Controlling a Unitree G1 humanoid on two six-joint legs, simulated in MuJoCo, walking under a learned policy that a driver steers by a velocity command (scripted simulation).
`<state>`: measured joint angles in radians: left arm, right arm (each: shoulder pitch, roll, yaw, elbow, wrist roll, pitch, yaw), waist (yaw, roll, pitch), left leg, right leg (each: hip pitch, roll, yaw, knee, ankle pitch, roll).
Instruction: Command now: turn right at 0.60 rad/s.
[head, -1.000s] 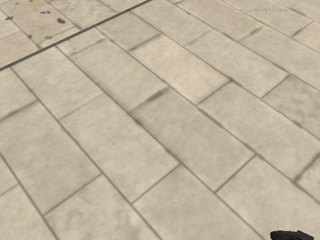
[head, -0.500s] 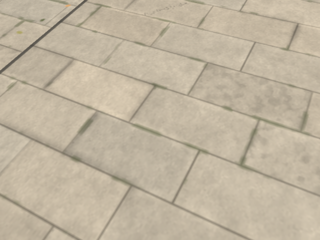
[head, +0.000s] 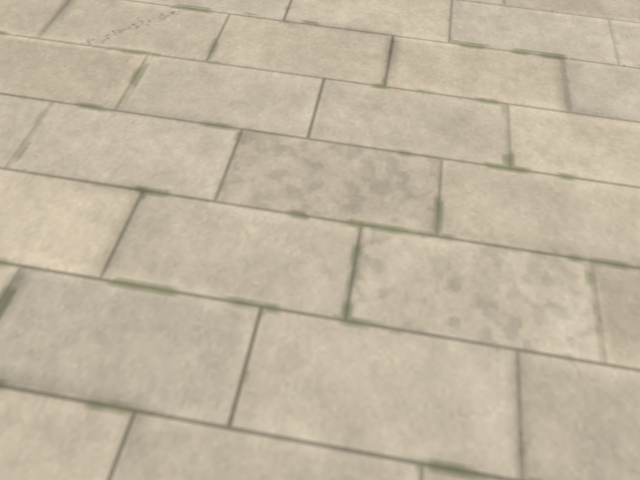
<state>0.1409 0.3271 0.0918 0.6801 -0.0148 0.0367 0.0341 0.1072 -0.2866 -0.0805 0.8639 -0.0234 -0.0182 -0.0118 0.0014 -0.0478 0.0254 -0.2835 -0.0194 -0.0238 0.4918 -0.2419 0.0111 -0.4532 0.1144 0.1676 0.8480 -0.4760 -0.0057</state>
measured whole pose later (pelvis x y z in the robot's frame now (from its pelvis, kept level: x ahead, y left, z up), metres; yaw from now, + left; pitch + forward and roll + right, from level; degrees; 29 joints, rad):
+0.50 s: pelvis -0.01 -0.06 +0.00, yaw -16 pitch +2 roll +1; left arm 0.17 0.29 0.06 0.62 0.01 0.01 0.00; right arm 0.12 -0.35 -0.09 0.81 0.00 0.02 -0.02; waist -0.01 0.05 0.06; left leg -0.50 0.05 0.01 1.11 -0.44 -0.06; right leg -0.29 0.02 0.01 0.49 -0.23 -0.05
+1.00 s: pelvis +0.01 -0.05 +0.00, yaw -18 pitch -1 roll +0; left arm 0.18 0.25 0.04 0.78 0.01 0.02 0.01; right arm 0.17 -0.25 -0.03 0.85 -0.01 -0.02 -0.01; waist 0.00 -0.01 0.03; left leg -0.21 0.03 0.00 0.52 -0.30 -0.02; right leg -0.23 0.05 0.04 0.52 -0.28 -0.03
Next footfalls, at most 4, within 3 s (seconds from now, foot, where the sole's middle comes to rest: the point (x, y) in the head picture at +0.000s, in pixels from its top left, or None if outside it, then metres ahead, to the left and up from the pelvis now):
0.34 right None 0.02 -0.16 -0.77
0.76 left None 0.08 0.07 -0.77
2.06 left None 0.46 -0.06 -0.77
2.64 right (489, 387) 0.67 -0.38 -0.77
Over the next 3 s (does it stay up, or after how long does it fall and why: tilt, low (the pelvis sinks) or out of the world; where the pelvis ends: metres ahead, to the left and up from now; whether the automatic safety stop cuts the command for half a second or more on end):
stays up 0.72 -0.29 0.01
